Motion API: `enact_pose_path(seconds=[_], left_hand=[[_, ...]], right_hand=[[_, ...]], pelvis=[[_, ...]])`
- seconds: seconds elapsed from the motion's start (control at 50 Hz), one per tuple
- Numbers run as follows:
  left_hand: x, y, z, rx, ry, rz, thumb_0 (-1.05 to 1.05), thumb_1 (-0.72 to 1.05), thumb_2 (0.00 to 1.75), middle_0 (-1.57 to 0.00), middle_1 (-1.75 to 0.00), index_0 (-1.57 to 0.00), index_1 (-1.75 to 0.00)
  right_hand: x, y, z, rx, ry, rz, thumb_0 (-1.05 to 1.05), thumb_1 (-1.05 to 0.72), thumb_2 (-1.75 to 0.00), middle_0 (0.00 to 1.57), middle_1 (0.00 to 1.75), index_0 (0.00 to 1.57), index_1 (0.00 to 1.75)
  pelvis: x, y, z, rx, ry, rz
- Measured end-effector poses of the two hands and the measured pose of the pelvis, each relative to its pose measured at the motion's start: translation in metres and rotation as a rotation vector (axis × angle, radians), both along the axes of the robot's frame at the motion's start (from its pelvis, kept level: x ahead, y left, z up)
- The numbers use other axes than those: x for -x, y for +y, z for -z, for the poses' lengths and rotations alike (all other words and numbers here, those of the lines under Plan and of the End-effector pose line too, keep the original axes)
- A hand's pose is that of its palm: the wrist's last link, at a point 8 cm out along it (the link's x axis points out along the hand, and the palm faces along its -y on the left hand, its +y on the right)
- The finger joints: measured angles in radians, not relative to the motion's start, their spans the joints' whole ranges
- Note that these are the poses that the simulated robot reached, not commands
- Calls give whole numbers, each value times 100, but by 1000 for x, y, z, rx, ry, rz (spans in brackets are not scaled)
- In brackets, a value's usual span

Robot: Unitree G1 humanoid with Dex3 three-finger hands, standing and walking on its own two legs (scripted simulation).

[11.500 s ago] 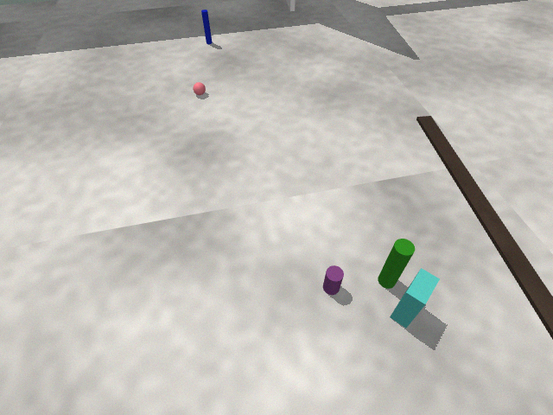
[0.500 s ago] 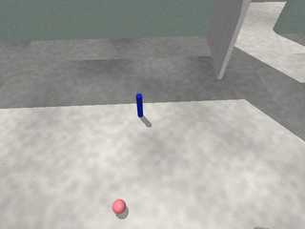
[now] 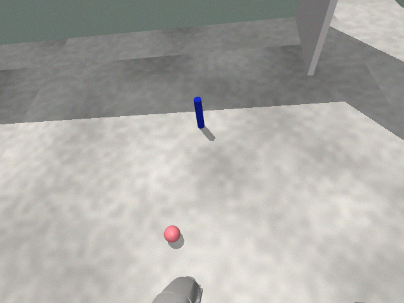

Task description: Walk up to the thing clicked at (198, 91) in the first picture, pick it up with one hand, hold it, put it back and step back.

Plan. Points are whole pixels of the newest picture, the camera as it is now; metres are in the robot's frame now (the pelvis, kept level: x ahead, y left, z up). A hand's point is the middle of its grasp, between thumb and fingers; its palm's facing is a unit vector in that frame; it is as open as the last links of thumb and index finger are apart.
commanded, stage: walk up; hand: left
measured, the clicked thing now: (172, 233) +0.46 +0.25 -0.73
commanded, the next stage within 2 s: stand in 1.50 s
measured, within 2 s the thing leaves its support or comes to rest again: neither
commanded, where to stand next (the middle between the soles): +0.10 +0.04 m, yaw -3 degrees
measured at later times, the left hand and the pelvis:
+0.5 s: hand out of the picture +0.05 +0.31 -0.16, palm faces +0.01 -0.94 -0.35, open 7.4 cm; pelvis +0.03 +0.04 +0.00, yaw +2 degrees
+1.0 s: hand (87, 298) +0.14 +0.30 -0.16, palm faces -0.02 -0.93 -0.36, open 7.4 cm; pelvis +0.02 +0.04 -0.02, yaw +0 degrees
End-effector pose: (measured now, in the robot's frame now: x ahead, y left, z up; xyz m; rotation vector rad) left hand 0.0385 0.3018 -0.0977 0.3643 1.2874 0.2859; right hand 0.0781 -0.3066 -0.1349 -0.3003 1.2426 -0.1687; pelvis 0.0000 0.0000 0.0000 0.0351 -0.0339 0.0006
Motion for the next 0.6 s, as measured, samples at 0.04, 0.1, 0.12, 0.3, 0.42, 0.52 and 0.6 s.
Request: enact_pose_path(seconds=[0.04,0.1,0.12,0.3,0.42,0.52,0.6], left_hand=[[7,1,-4,2,-30,-8,1,90,90,-21,-30,-20,-30],[18,9,-8,9,-82,-37,1,90,90,-21,-30,-20,-30],[23,12,-9,11,-91,-45,1,90,90,-21,-30,-20,-30],[56,58,18,33,4,-69,1,90,90,-21,-30,-20,-30],[20,59,20,67,-33,-17,1,90,90,-20,-30,-20,-30],[-15,50,22,68,-55,18,1,90,90,-20,-30,-20,-30],[-41,40,25,35,-67,44,1,90,90,-20,-30,-20,-30]], right_hand=[[16,-1,0,-1,48,-17,0,-91,-90,20,30,20,30],[28,1,-3,5,101,-54,1,-91,-90,20,30,20,30],[28,2,-6,9,106,-67,1,-91,-90,20,30,20,30],[-21,29,-33,78,-115,-109,1,-91,-90,20,30,20,30],[-29,37,-47,87,-172,-83,0,-90,-90,20,30,21,30],[-37,35,-38,77,-158,-59,0,-90,-90,20,30,21,30],[-49,28,-13,44,-138,-25,0,-90,-90,20,30,21,30]], pelvis=[[1,1,-2,8,3,-19],[2,4,-3,16,-4,-53],[2,6,-3,17,-6,-60],[-6,35,8,13,-29,-62],[-22,40,2,20,-43,-56],[-33,36,5,14,-52,-30],[-40,26,18,8,-50,-11]])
